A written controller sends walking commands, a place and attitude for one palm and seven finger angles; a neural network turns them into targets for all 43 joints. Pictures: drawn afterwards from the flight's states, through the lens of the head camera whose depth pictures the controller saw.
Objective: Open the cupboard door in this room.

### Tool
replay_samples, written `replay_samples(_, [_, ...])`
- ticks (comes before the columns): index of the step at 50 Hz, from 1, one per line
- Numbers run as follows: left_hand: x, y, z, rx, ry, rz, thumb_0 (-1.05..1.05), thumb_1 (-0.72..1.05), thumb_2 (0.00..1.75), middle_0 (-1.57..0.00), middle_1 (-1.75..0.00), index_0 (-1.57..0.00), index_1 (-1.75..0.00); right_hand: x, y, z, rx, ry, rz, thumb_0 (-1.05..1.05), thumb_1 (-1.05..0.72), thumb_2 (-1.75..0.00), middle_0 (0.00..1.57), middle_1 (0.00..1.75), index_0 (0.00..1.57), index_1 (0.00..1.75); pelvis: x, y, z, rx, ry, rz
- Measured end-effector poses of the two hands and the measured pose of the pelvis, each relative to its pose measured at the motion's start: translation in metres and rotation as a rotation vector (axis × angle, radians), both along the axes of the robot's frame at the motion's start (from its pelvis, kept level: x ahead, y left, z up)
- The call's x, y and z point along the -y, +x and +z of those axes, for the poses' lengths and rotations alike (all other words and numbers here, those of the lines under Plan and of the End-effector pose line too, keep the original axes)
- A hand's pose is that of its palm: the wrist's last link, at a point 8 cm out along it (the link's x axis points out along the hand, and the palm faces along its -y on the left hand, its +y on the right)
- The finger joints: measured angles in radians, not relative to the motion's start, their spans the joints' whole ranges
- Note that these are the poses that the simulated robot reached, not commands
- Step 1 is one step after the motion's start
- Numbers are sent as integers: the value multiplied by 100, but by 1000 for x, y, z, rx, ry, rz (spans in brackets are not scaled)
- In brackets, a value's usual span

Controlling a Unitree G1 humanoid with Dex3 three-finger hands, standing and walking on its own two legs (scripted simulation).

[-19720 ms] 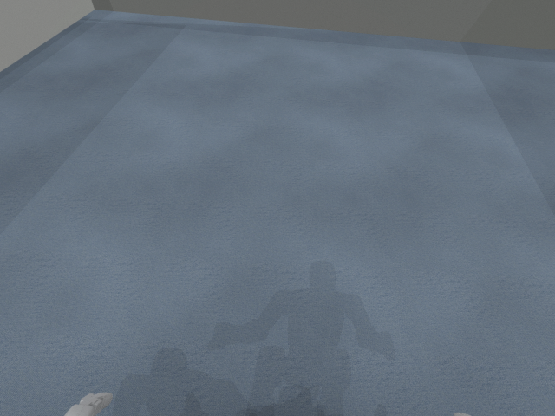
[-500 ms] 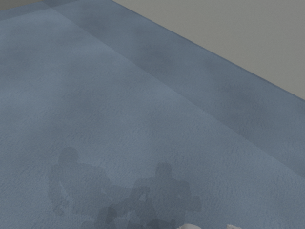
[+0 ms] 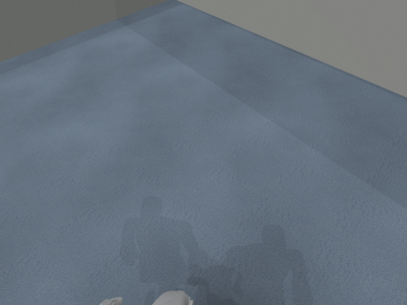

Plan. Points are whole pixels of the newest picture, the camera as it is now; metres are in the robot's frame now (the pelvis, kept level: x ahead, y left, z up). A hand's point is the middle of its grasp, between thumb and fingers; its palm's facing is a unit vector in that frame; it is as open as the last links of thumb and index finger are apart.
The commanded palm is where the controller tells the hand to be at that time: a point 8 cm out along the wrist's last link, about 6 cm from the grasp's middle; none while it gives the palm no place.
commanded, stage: turn or walk to find it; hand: left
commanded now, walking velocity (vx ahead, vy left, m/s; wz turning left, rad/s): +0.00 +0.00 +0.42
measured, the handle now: out of the picture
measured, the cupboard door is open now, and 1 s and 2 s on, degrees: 0 0 0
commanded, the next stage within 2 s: none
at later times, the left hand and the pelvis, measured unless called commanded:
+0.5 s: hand out of the picture -0.06 +0.26 -0.18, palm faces +0.29 -0.93 -0.25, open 7.4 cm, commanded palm none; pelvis -0.04 +0.04 +0.00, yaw +13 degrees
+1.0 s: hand out of the picture -0.05 +0.18 -0.14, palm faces +0.42 -0.86 -0.29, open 7.4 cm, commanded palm none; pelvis -0.04 -0.03 +0.00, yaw +26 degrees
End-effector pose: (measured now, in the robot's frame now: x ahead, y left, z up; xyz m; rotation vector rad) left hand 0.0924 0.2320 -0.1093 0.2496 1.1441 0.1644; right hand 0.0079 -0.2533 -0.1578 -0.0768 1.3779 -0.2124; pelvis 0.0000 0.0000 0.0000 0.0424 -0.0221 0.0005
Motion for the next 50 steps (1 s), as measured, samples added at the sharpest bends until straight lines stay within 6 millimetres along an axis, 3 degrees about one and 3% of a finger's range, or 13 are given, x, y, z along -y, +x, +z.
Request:
replay_samples(5, [0,-37,-2,-39,-6,80,0,91,90,-20,-30,-20,-30,8,11,4,-4,-11,65,1,-91,-90,20,30,19,29,4,-5,2,0,5,58])
replay_samples(10, [-12,-79,-9,-90,-14,159,0,91,90,-20,-30,-20,-30,1,37,9,10,-30,152,1,-91,-90,20,30,19,29,-1,-12,2,-7,6,105])
replay_samples(18, [-53,-155,-41,-186,-50,298,0,90,90,-20,-30,-20,-30,-46,103,19,177,-76,314,1,-91,-90,20,30,19,29,-31,-27,-14,-9,-35,182])
replay_samples(21, [-65,-172,-47,-226,-53,330,0,91,90,-20,-30,-20,-30,-66,113,30,227,-78,354,0,-91,-90,20,30,19,29,-37,-32,-12,4,-27,190])
replay_samples(27, [-73,-170,-34,-177,-65,361,1,91,90,-20,-30,-19,-30,-85,112,40,228,-68,405,0,-90,-90,20,30,20,30,-42,-38,0,3,-53,241])
replay_samples(32, [-69,-157,-26,-121,-50,360,0,91,90,-20,-30,-19,-30,-83,102,33,202,-37,409,0,-90,-90,20,30,20,30,-35,-42,1,-9,-42,272])
replay_samples(41, [-30,-129,-12,-6,9,358,0,91,90,-20,-30,-19,-30,-38,75,-5,89,15,399,0,-90,-90,20,30,20,30,3,-44,-11,-12,-25,353])
replay_samples(50, [14,-167,3,-33,-1,464,0,90,90,-20,-30,-20,-30,-5,76,1,10,10,465,1,-90,-90,20,30,19,29,26,-43,3,-7,13,454])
